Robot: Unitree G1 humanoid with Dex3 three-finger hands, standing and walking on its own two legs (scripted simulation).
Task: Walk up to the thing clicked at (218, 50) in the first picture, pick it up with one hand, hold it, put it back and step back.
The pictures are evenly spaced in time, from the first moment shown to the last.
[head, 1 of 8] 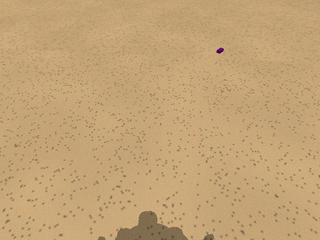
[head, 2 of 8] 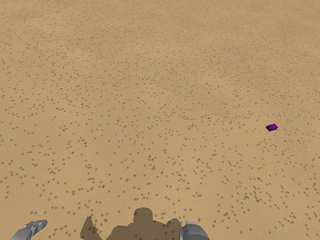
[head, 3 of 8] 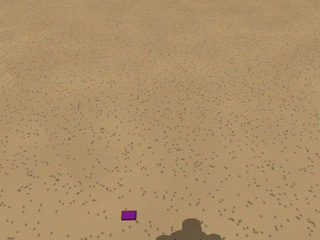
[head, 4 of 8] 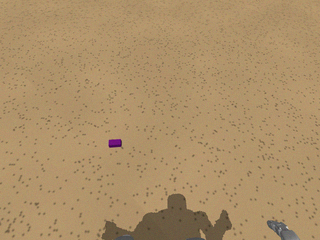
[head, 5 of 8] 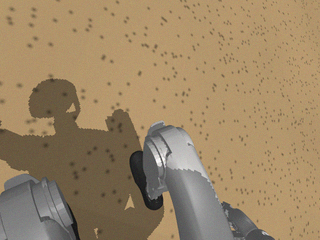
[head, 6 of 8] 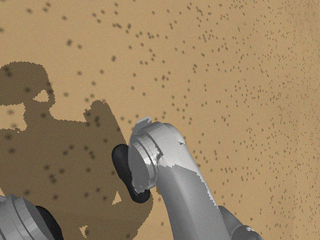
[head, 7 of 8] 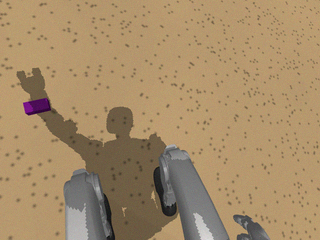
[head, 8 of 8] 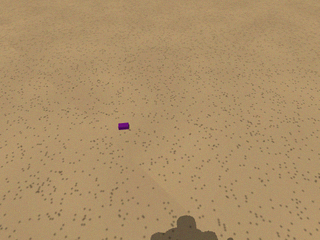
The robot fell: no
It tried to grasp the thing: no
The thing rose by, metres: 0.00
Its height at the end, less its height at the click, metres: +0.00
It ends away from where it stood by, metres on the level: 0.00
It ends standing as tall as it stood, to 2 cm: yes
